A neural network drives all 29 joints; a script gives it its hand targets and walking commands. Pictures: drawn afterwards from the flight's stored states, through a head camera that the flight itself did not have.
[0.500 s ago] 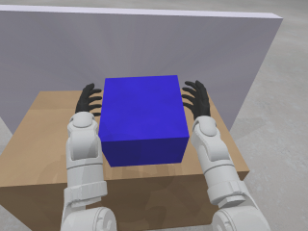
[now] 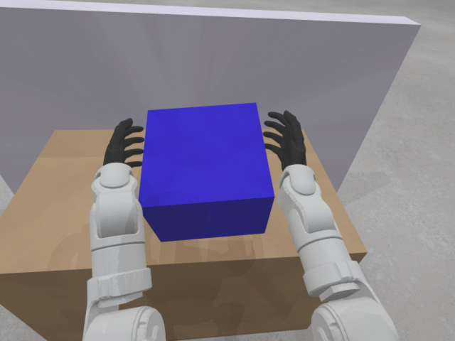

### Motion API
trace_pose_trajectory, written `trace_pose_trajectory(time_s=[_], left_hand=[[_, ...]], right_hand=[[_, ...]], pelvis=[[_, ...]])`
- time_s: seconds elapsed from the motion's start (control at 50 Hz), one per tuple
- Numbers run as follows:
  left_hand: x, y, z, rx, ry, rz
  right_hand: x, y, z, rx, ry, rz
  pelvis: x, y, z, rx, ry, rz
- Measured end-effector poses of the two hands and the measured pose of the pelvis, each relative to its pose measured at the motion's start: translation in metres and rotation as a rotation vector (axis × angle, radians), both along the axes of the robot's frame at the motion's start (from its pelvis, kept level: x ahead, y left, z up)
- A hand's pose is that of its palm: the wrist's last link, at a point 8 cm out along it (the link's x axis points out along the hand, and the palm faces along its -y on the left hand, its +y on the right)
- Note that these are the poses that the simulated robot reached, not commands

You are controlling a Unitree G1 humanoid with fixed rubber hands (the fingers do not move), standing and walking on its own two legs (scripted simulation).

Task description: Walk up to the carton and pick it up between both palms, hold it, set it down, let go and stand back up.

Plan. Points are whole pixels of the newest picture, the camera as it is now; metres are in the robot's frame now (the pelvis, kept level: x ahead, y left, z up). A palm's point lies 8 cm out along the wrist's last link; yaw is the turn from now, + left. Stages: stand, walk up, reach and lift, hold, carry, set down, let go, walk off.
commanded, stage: hold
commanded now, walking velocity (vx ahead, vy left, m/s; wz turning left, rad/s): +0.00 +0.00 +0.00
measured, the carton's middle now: (207, 173) +0.40 +0.01 +0.11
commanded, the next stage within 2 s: none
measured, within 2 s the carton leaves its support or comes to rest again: neither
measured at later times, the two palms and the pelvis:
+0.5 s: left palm (117, 168) +0.36 +0.15 +0.17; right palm (291, 162) +0.35 -0.13 +0.17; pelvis -0.01 +0.00 +0.00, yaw +0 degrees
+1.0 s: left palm (117, 174) +0.36 +0.15 +0.16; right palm (289, 170) +0.35 -0.13 +0.16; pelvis +0.00 +0.00 +0.00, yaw +0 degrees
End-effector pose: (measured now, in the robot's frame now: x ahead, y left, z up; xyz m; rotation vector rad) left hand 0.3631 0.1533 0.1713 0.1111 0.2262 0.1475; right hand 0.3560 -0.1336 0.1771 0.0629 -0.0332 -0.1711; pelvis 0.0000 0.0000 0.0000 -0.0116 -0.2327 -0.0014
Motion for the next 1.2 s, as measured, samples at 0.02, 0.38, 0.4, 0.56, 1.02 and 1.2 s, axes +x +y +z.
trace_pose_trajectory(time_s=[0.02,0.38,0.4,0.56,1.02,1.2], left_hand=[[-0.001,-0.001,-0.003,-0.004,0.019,-0.001],[-0.008,0.000,-0.007,-0.022,0.049,0.028],[-0.007,0.001,-0.008,-0.021,0.047,0.032],[-0.003,-0.003,0.003,0.000,-0.010,0.006],[-0.008,0.001,-0.012,-0.017,0.050,0.024],[-0.004,-0.007,0.012,0.012,-0.028,0.004]], right_hand=[[-0.001,-0.001,-0.005,0.000,0.019,-0.004],[-0.002,0.000,-0.014,-0.029,0.056,0.014],[-0.001,0.001,-0.014,-0.028,0.053,0.017],[-0.002,-0.003,-0.003,0.005,0.001,0.000],[-0.005,0.001,-0.022,0.010,0.063,0.006],[-0.004,-0.007,0.001,0.007,-0.010,-0.004]], pelvis=[[0.001,0.001,0.000,0.002,-0.004,-0.001],[-0.010,-0.001,0.000,0.008,0.007,-0.011],[-0.011,-0.002,0.000,0.007,0.011,-0.008],[-0.009,-0.003,0.000,0.001,0.010,-0.004],[-0.003,0.000,0.000,0.004,-0.001,-0.005],[-0.006,-0.002,0.000,0.002,0.000,-0.009]])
